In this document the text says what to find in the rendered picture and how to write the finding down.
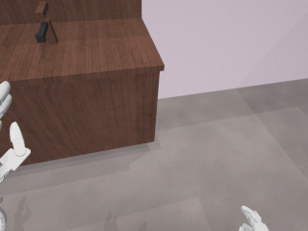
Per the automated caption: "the right robot hand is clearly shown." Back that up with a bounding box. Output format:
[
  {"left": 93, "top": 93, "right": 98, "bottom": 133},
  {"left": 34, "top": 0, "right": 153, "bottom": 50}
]
[{"left": 239, "top": 205, "right": 269, "bottom": 231}]

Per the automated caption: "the counter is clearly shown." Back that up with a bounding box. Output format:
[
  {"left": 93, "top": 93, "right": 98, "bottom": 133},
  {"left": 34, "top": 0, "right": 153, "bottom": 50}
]
[{"left": 0, "top": 0, "right": 165, "bottom": 167}]

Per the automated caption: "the left robot hand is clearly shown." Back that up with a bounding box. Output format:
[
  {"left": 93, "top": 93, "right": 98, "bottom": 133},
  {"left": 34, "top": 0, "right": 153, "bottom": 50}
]
[{"left": 0, "top": 81, "right": 31, "bottom": 183}]

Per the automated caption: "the tap lever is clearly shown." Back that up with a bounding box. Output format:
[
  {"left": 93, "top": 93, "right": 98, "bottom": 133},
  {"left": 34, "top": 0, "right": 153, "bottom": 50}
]
[{"left": 35, "top": 21, "right": 49, "bottom": 43}]

